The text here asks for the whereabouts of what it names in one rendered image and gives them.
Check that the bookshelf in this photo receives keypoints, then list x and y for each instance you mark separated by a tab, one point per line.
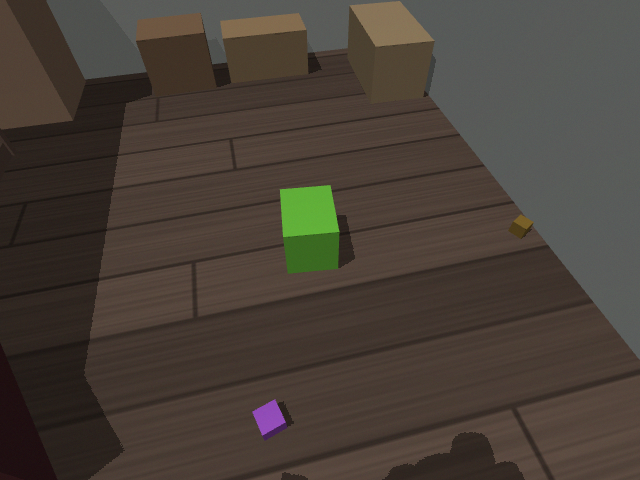
7	150

